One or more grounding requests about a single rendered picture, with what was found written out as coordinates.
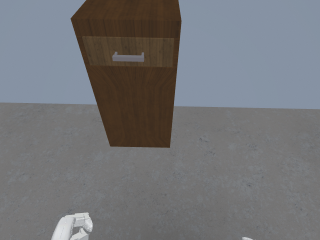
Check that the cabinet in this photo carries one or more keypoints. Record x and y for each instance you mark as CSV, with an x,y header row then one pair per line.
x,y
136,103

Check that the drawer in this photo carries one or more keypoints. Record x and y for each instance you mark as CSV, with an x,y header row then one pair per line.
x,y
158,52

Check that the left robot hand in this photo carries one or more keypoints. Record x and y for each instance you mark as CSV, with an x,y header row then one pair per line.
x,y
64,228

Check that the handle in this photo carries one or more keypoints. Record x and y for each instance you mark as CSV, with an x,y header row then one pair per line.
x,y
128,58

